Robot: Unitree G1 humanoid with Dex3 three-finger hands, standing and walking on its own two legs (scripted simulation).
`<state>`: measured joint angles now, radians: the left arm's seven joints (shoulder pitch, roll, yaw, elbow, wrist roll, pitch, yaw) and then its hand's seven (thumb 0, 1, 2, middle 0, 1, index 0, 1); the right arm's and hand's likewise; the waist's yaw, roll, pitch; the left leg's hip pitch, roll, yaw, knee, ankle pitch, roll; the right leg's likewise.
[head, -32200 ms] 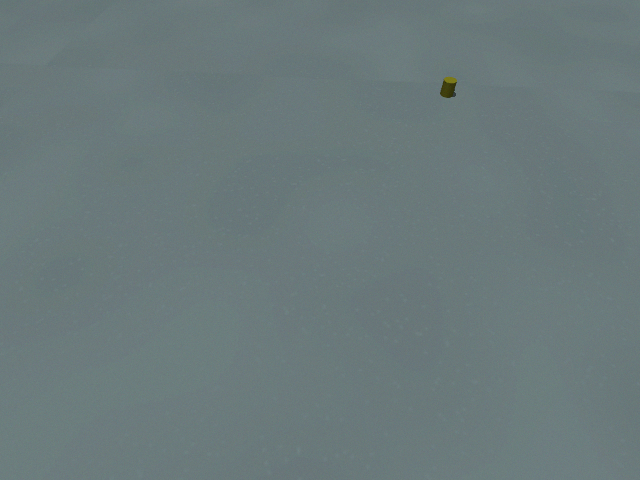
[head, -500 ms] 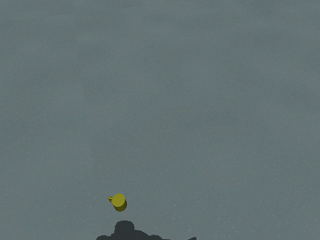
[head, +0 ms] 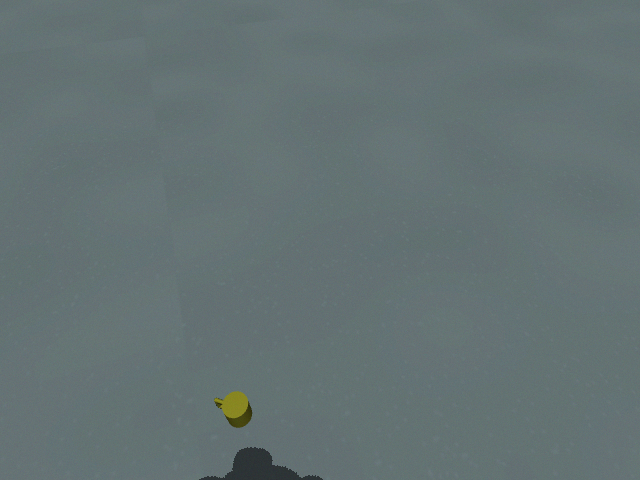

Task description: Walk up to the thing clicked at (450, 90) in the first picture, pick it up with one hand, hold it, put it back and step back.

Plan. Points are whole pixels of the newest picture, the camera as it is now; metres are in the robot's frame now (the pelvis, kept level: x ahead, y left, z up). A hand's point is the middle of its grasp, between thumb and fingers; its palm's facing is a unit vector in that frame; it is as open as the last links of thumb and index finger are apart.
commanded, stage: stand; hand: left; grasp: from above
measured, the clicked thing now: (232, 407) +0.43 +0.27 -0.74
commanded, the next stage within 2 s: step back in 1.40 s
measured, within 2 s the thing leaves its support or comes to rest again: neither
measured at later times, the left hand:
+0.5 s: hand out of the picture +0.07 +0.23 -0.16, palm faces +0.01 -0.95 -0.32, open 7.4 cm
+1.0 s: hand out of the picture +0.09 +0.23 -0.16, palm faces +0.00 -0.94 -0.33, open 7.4 cm
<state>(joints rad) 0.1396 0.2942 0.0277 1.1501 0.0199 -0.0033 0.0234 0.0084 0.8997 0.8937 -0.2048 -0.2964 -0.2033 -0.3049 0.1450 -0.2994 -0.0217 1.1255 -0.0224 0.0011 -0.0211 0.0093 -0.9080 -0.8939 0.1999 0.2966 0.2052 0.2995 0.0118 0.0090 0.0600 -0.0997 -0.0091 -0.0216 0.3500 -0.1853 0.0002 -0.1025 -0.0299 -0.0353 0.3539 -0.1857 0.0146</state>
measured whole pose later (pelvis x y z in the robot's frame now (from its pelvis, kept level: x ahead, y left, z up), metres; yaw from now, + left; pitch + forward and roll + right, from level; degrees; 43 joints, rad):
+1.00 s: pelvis +0.02 -0.01 +0.00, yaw -1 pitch -2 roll +0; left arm 0.10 0.32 0.02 1.16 0.01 -0.01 0.01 0.01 0.90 0.89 -0.21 -0.30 -0.20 -0.30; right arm 0.11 -0.32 0.00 1.14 -0.01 0.00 -0.01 0.01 -0.91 -0.89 0.20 0.30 0.21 0.30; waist 0.00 0.01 0.06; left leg -0.09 0.02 -0.02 0.31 -0.19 -0.02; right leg -0.10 -0.01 -0.03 0.32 -0.19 -0.01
